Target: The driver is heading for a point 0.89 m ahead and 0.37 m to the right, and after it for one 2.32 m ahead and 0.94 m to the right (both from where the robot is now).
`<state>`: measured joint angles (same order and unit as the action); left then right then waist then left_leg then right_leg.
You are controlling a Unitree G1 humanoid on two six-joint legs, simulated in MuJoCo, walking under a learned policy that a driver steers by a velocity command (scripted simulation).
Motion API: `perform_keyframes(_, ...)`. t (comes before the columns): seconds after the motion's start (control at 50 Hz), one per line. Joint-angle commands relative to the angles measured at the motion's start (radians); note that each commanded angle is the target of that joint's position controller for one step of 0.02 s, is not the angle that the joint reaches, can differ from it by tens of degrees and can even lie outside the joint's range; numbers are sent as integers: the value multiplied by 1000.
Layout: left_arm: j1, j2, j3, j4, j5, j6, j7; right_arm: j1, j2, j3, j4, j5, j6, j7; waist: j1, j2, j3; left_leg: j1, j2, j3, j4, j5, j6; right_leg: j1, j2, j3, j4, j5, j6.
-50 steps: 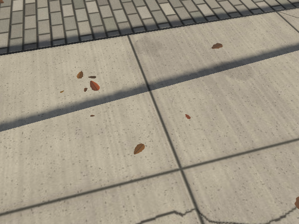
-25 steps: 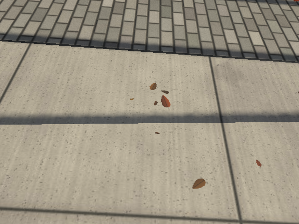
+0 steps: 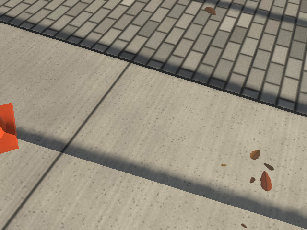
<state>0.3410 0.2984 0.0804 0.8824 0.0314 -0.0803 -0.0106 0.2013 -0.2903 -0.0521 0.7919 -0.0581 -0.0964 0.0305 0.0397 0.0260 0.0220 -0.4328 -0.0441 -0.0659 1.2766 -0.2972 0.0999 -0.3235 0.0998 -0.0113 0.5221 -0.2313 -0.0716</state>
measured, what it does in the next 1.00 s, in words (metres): walks ahead, turning right: left foot, then right foot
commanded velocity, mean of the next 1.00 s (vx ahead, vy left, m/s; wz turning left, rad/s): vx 0.97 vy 0.00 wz -0.77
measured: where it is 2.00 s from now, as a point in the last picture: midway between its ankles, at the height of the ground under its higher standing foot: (240, 116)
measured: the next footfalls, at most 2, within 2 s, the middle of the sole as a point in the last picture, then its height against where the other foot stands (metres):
left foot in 0.26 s outside the picture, level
right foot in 0.68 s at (202, 173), level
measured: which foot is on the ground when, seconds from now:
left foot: up 0.00-0.24, down 0.26-0.68, up 0.70-1.00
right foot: down 0.00-0.24, up 0.26-0.66, down 0.68-1.00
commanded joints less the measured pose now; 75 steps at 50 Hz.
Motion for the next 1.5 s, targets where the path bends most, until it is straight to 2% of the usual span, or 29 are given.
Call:
perform_keyframes(0.02, 71, 35, -6, -15, -16, -33, 0, -48, 0, 28, -140, -28, -2, 9, -58, -68, 24, -272, 116, -45, -117, -39, -51, 124, -265, 510, -321, -77, -212)
perform_keyframes(0.12, 50, 126, 24, -63, -22, -37, -4, -250, -2, 67, -228, 19, -6, 38, -39, -75, 62, 113, 72, 71, -572, 249, -113, -170, -189, 338, -452, 92, -161)
perform_keyframes(0.22, 155, 165, 34, -38, -41, -23, -16, -109, -94, 24, -180, 10, -16, -10, -82, -26, -81, 357, -2, 93, -772, 189, -84, 83, -160, 291, -52, 548, -82)
perform_keyframes(0.24, 133, 170, 38, -47, -46, -25, -19, 41, -133, 4, -152, 1, -22, -29, -159, -30, -167, 566, 67, 46, -746, 143, -65, -33, -119, 269, 186, 489, -61)
perform_keyframes(0.26, 95, 81, 15, -87, -47, -35, -17, 257, -226, -27, -137, -19, -20, -53, -246, 72, -315, 778, 333, -228, -788, -216, -30, -187, -71, 200, 515, 158, -49)
perform_keyframes(0.28, 179, -28, -14, -136, -88, -27, -8, 249, -278, -39, -134, -39, -8, -54, -163, 275, -407, 867, 562, -709, -981, -484, 53, -418, -26, 111, 791, -253, -33)
perform_keyframes(0.3, 112, 29, -11, -131, -59, -8, 0, 164, -200, -37, -135, -14, 0, -51, -138, 193, -273, 737, 513, -740, -1030, -564, 72, -522, -101, 93, 869, -147, -48)
perform_keyframes(0.34, -16, 38, -4, -136, -27, 13, -20, 87, -74, -9, -122, 2, -9, -35, -114, 32, -78, 517, 410, -391, -1029, -198, 38, -506, -165, 84, 800, -44, -39)
perform_keyframes(0.44, -152, -24, -18, -218, 2, 70, -59, 151, -7, 6, -22, 40, -42, -21, -46, 71, 13, 418, 323, -4, -1075, 307, -23, -545, -213, 48, 751, 26, -26)
perform_keyframes(0.56, -368, 3, -51, -317, -1, 66, -98, 147, -88, -5, 23, 35, -50, -36, -23, 5, 112, 324, 234, 317, -1157, 684, -79, -319, -144, -138, 313, 268, -77)
perform_keyframes(0.64, -133, 97, -24, -253, -4, 61, -80, 178, -222, -35, 13, 25, -8, -66, 126, 82, -67, 442, 290, 324, -721, 1392, -96, 40, -2, -194, 239, 147, -143)
perform_keyframes(0.68, 197, 187, 30, -136, -8, 59, -39, 121, -220, -41, -15, 12, 17, -56, 246, -1, -203, 167, 224, 295, -99, 836, -79, 506, -8, -46, 141, 51, -206)
perform_keyframes(0.7, 108, 269, 50, -144, -24, 72, -17, 124, -66, -1, -58, -4, 9, -37, 124, -243, -129, -164, 47, 275, 301, -165, -100, 577, -172, 231, 155, 153, -241)
perform_keyframes(0.72, 79, 356, 65, -200, 2, 82, -15, 172, -96, 4, -176, 29, -9, -34, 63, -267, -356, -443, 8, 48, 466, -215, -122, 842, -341, 722, -60, 10, -441)
perform_keyframes(0.74, 88, 305, 66, -210, -7, 86, -2, 70, -143, 7, -188, 18, -34, -34, 101, -82, -286, -508, 65, -24, 375, -111, -114, 757, -362, 812, -231, -164, -399)
perform_keyframes(0.78, 22, 221, 43, -183, -13, 65, 11, 37, -135, 15, -177, 5, -35, -36, -8, 67, -43, -409, 136, -18, 167, -58, -121, 402, -296, 671, -293, -79, -327)
perform_keyframes(0.84, -20, 161, 16, -185, -24, 21, 10, 65, -105, 23, -172, -24, 32, -33, -96, 81, 35, -232, 185, -11, -27, -122, -168, 74, -190, 490, -315, 84, -306)
perform_keyframes(0.92, -15, 157, 17, -170, -27, -3, 3, -149, -27, 55, -260, 2, 37, -8, -54, 17, 101, -99, 157, 74, -433, 235, -168, -86, -68, 321, -332, 337, -231)
perform_keyframes(1.02, 148, 137, 2, -70, -44, -21, 5, -187, -18, 56, -228, 13, 6, -7, 57, -61, 22, 22, 40, 151, -756, 542, -52, 233, -113, 232, -244, 792, -90)
perform_keyframes(1.04, 167, 91, -9, -69, -63, -6, 25, -235, -95, 10, -260, 70, -33, -15, 47, -58, -27, 41, 0, 111, -800, 498, -49, 324, -155, 274, -129, 775, -68)
perform_keyframes(1.08, 57, 171, 2, -87, -25, 21, 38, 2, -139, -17, -187, 82, -58, -14, -111, -134, -146, 185, -21, 130, -857, 571, -24, 421, -160, 195, 124, 963, -22)
perform_keyframes(1.1, -27, 151, -6, -122, 0, 24, 36, 210, -154, -18, -122, 72, -54, -15, -208, -111, -243, 428, 61, 55, -829, 747, 11, 294, -116, 154, 408, 810, 18)
perform_keyframes(1.12, 147, 12, -38, -118, 28, 21, 29, 256, -206, -15, -95, 40, -49, -3, -92, 261, -370, 831, 325, -298, -662, 1183, 197, -105, 44, 108, 881, -274, 119)
perform_keyframes(1.14, 290, 35, -54, -91, -22, 10, 4, 279, -175, -21, -97, 33, -46, 11, -88, 244, -559, 1011, 431, -664, -770, 1017, 305, -281, 49, 209, 1046, -373, 122)
perform_keyframes(1.16, 144, 120, -39, -132, -44, 6, 2, 160, -169, -34, -157, 44, -32, 3, -117, 115, -461, 891, 391, -619, -834, 784, 270, -328, -16, 223, 1041, -275, 117)
perform_keyframes(1.2, -104, 141, -32, -219, -15, 4, 14, 18, -147, -23, -200, 69, -2, -6, -79, -124, -177, 493, 287, -464, -919, 663, 203, -339, -54, 157, 924, -206, 110)
perform_keyframes(1.28, -59, 76, -40, -245, -5, 36, 40, -7, -144, -30, -196, 64, 15, -11, 20, -21, -102, 188, 158, -316, -965, 734, 172, -228, -85, 143, 647, -178, 128)
perform_keyframes(1.38, -171, 74, -38, -275, -16, 62, 60, 22, -205, -56, -199, 83, 73, -57, 1, 31, -198, 148, 117, -354, -925, 567, 114, -204, -33, 160, 425, -13, 167)
perform_keyframes(1.5, -354, 78, -28, -311, -31, 40, 48, 58, -192, -68, -225, 81, 131, -93, -75, 129, -107, 225, 82, -487, -930, 117, 57, -248, -8, 212, 193, 39, 148)
Keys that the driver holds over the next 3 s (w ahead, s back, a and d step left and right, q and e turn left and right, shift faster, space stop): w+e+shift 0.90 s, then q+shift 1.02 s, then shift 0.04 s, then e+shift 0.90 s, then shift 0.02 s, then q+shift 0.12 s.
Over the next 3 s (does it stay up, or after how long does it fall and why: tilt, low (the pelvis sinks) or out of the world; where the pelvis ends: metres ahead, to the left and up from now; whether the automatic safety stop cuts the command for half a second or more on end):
stays up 1.14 -0.44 0.01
